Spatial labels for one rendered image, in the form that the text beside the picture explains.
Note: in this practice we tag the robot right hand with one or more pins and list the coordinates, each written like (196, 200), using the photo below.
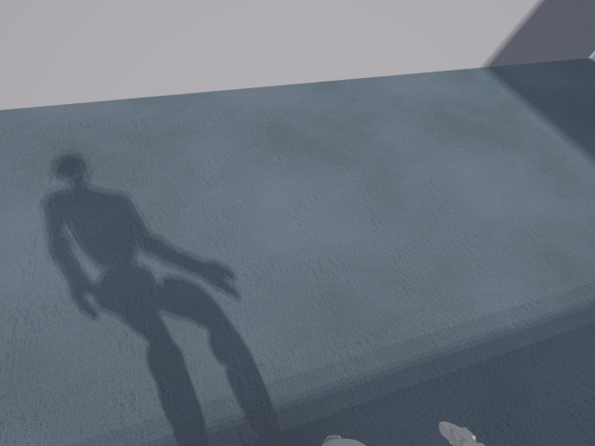
(457, 435)

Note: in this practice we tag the right robot shin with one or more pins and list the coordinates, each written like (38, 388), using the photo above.
(331, 437)

